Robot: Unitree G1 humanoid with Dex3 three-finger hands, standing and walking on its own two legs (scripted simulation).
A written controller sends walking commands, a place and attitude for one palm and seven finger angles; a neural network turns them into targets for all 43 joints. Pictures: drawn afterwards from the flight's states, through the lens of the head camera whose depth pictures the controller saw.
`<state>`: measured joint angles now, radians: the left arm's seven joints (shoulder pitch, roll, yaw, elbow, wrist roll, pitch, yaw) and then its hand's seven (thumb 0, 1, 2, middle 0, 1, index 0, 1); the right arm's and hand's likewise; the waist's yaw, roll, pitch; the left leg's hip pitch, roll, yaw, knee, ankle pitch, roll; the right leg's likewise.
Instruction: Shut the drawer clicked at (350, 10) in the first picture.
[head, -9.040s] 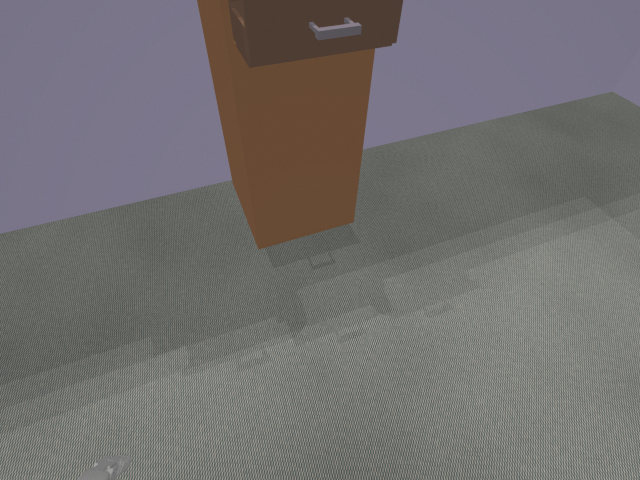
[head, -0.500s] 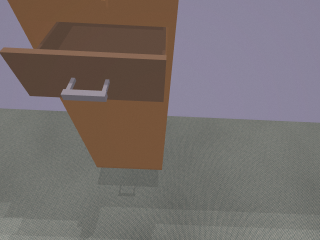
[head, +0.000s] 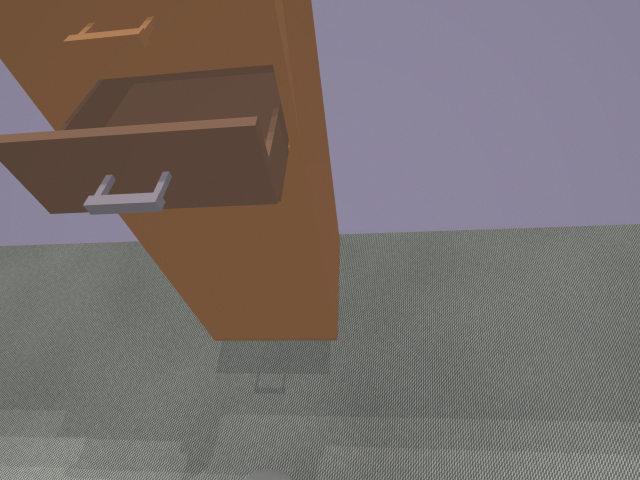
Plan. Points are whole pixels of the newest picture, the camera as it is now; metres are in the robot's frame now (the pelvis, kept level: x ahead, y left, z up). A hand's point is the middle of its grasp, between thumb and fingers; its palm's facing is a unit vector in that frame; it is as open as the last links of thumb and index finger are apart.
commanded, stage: come to a stop and stand still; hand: left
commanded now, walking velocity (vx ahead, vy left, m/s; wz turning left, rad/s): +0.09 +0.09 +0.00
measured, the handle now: (130, 192) +0.45 +0.30 +0.12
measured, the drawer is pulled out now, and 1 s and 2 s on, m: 0.15 0.15 0.15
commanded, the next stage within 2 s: look again from close up in 0.76 s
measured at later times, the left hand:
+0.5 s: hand out of the picture -0.04 +0.24 -0.18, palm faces +0.08 -0.98 -0.19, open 7.3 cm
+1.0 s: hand out of the picture -0.01 +0.24 -0.18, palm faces +0.00 -0.97 -0.22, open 7.3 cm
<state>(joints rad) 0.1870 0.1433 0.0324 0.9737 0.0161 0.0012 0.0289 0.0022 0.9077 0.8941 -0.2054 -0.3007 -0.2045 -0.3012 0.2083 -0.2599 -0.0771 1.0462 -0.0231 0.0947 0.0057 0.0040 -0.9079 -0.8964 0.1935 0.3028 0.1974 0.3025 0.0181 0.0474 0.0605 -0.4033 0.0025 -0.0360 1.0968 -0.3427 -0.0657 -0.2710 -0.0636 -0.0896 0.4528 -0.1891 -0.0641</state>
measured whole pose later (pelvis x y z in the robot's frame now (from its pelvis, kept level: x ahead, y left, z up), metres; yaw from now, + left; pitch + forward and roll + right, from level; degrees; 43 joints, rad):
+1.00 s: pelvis -0.03 +0.06 -0.01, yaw -1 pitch +1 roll +0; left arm 0.27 0.18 0.00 1.06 0.01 -0.02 0.03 0.01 0.92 0.89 -0.20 -0.30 -0.20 -0.30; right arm 0.28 -0.18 -0.01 1.06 -0.02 -0.01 -0.03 0.01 -0.91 -0.90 0.20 0.30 0.20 0.30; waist -0.01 0.01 0.02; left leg -0.20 0.02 0.03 0.51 -0.32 0.00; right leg -0.23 -0.01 -0.04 0.50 -0.29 -0.01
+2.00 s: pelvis +0.00 +0.10 -0.01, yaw -3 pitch +0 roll -1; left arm 0.36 0.13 0.03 1.10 0.02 0.01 0.00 0.01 0.91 0.89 -0.20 -0.30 -0.20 -0.30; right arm 0.42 -0.15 -0.01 1.13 -0.02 -0.05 -0.03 0.00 -0.91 -0.90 0.19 0.30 0.20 0.30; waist -0.03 0.01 0.03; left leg -0.10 -0.03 0.09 0.44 -0.34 0.08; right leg -0.40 -0.05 -0.06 0.91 -0.42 -0.02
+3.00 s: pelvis -0.01 +0.12 -0.01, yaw -2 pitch -2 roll +0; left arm 0.34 0.12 -0.01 1.10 0.01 0.00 0.04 0.00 0.91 0.89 -0.20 -0.30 -0.20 -0.30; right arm 0.24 -0.17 -0.02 1.13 -0.01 0.03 -0.01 0.00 -0.92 -0.90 0.20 0.30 0.20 0.30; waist 0.00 0.00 0.01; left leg -0.22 0.02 0.12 0.40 -0.14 0.02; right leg -0.12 -0.01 -0.04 0.43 -0.26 -0.01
